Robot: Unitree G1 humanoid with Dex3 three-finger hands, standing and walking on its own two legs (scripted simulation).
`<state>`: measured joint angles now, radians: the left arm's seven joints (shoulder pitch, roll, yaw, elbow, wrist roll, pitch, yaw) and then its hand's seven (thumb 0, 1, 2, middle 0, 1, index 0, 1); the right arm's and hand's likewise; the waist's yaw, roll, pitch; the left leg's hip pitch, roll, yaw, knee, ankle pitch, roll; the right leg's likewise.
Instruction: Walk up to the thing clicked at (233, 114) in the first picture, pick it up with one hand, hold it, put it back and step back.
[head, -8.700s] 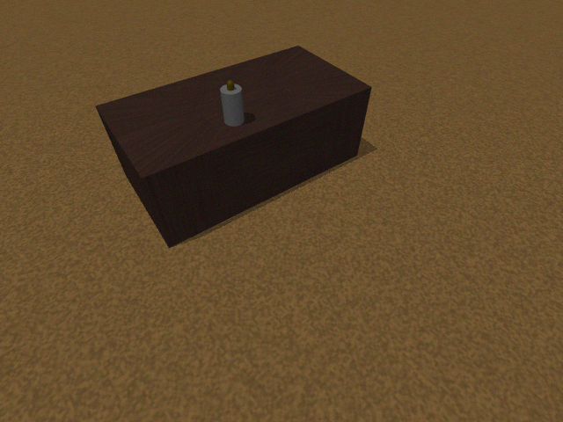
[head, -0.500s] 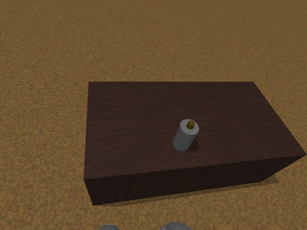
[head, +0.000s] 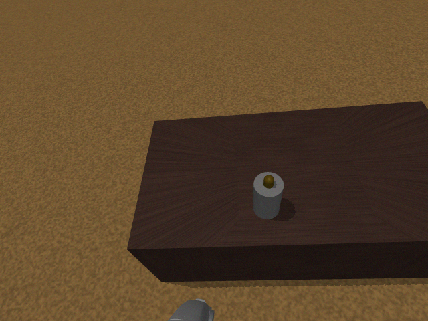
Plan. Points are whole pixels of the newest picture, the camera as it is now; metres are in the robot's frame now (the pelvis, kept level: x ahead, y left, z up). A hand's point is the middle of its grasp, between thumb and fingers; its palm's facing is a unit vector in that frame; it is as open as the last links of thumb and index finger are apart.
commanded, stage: walk up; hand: right
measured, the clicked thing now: (267, 193) +0.51 -0.10 -0.25
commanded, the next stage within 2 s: stand in 1.84 s
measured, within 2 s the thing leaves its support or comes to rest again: neither
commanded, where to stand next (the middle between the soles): +0.06 +0.07 m, yaw +3 degrees
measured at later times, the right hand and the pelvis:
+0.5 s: hand (326, 315) +0.17 -0.17 -0.12, palm faces -0.15 +0.90 -0.41, open 7.3 cm; pelvis -0.01 +0.07 -0.01, yaw +8 degrees
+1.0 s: hand out of the picture +0.09 -0.16 -0.15, palm faces -0.06 +0.95 -0.31, open 7.3 cm; pelvis -0.01 +0.08 +0.01, yaw +3 degrees
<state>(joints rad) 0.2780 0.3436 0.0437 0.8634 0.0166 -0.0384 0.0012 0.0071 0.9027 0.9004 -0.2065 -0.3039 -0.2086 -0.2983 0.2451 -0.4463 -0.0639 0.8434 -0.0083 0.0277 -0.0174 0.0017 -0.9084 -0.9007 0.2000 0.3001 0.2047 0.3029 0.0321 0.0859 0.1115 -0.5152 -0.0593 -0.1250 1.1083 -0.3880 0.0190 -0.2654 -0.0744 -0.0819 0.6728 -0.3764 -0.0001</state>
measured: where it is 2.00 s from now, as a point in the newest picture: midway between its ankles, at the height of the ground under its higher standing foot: outside the picture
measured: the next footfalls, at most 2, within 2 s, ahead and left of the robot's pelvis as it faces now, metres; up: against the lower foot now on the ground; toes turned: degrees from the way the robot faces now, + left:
left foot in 0.34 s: +0.07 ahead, +0.17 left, +0.00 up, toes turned +6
right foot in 0.78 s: +0.03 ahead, -0.05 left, +0.00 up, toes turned +3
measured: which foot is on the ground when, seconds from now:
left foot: up 0.00-0.32, down 0.34-1.00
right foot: down 0.00-0.38, up 0.40-0.76, down 0.78-1.00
